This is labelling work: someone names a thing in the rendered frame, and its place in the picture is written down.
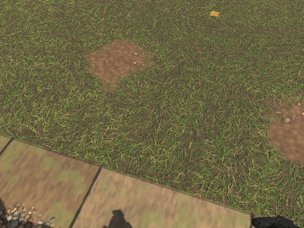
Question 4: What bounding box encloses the right robot hand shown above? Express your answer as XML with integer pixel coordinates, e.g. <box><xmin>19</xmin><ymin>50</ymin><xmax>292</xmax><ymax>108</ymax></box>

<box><xmin>252</xmin><ymin>215</ymin><xmax>301</xmax><ymax>228</ymax></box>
